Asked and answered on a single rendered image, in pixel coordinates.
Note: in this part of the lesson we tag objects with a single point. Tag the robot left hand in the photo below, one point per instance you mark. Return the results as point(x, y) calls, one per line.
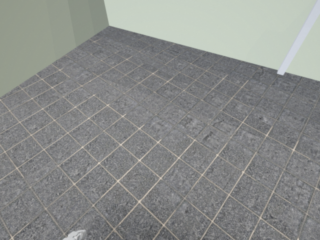
point(76, 235)

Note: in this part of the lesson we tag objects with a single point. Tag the panel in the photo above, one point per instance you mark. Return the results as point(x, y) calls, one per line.
point(310, 20)

